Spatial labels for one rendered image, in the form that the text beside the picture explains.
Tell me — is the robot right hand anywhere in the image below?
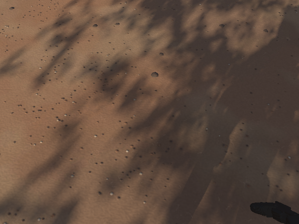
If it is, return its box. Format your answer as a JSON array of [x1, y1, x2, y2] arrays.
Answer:
[[249, 201, 299, 224]]

